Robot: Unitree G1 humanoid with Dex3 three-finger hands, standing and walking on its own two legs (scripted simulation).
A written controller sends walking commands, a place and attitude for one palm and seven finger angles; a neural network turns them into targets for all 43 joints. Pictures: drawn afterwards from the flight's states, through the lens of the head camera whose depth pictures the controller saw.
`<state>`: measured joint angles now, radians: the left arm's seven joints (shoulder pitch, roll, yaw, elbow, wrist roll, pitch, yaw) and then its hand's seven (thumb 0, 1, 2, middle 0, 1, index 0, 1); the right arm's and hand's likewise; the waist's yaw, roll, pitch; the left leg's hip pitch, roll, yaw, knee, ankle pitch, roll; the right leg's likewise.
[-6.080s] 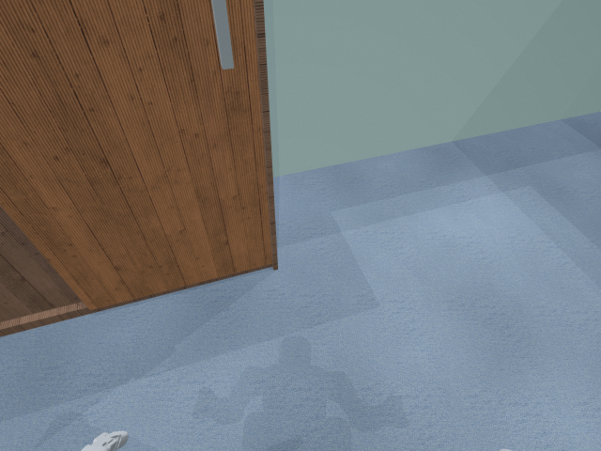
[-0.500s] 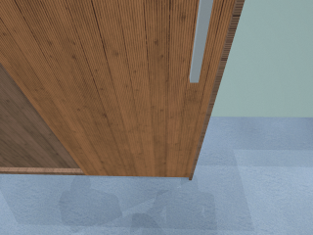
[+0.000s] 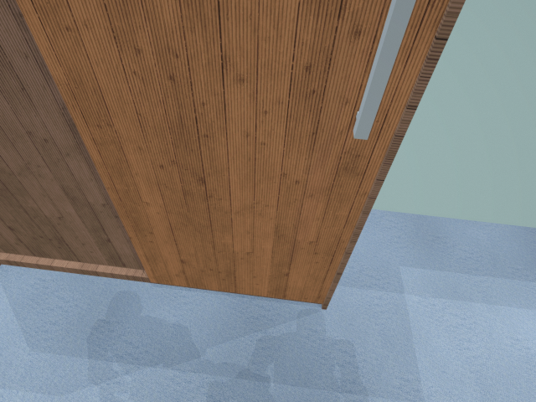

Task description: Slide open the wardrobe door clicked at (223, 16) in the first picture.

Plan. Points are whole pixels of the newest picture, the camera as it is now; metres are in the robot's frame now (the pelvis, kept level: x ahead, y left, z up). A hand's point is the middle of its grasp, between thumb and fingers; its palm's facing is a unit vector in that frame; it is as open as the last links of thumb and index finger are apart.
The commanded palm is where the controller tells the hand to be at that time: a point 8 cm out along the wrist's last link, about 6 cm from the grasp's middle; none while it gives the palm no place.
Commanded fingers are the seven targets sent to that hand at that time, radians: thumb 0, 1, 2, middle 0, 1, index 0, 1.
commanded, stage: look again from close up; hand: right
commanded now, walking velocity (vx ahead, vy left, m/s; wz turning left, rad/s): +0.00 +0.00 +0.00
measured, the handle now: (383, 51) +0.57 -0.12 +0.26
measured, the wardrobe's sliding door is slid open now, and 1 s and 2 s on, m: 0.00 0.00 0.00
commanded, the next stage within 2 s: shuffle to correct the standing spot in 1.34 s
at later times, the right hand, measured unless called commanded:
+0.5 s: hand out of the picture +0.01 -0.14 -0.17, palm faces +0.02 +0.98 -0.19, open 7.4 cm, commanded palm none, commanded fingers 0.00 -0.90 -0.90 0.20 0.30 0.20 0.30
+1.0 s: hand out of the picture +0.04 -0.16 -0.17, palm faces +0.03 +0.97 -0.23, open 7.4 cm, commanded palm none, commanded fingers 0.00 -0.90 -0.90 0.20 0.30 0.20 0.30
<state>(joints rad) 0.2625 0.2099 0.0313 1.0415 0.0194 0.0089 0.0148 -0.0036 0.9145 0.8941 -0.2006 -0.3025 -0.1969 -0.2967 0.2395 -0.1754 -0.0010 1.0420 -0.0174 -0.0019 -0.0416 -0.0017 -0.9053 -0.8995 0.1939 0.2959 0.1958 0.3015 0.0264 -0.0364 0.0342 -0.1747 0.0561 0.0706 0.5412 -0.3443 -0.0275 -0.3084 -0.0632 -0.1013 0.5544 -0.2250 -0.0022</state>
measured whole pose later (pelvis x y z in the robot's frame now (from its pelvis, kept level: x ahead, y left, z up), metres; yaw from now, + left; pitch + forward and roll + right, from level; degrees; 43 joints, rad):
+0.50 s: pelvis +0.00 +0.04 +0.00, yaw +0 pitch -1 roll -1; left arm 0.32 0.14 0.00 1.09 0.01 0.00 0.01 0.00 0.91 0.89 -0.20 -0.30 -0.20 -0.30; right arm 0.30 -0.15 0.01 1.07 -0.01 -0.01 -0.03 0.00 -0.91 -0.90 0.20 0.30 0.20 0.30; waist 0.01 0.01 0.03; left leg -0.18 0.02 0.09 0.55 -0.36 0.02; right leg -0.30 -0.09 -0.08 0.51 -0.20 0.05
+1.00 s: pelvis +0.03 +0.03 +0.00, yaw +0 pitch +0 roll -1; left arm 0.19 0.19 0.00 1.08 0.01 -0.01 0.02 0.00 0.91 0.89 -0.20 -0.30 -0.20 -0.30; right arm 0.27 -0.21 -0.01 1.09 -0.02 -0.02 -0.03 0.00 -0.90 -0.90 0.20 0.30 0.20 0.30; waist -0.01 0.02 0.02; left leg -0.11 0.03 0.09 0.49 -0.37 0.01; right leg -0.24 -0.08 -0.09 0.49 -0.23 0.05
